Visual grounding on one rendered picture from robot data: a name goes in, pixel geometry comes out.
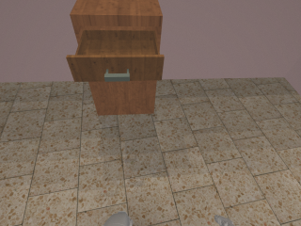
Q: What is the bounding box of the right robot hand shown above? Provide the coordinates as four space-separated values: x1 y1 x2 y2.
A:
214 215 234 226

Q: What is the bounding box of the drawer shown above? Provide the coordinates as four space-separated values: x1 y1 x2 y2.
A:
66 30 165 82

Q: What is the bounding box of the robot left thigh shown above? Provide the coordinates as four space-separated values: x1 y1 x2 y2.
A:
103 213 133 226

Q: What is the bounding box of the handle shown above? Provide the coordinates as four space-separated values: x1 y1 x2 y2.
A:
104 69 130 82

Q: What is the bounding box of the cabinet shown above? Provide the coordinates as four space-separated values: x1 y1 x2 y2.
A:
70 0 163 116

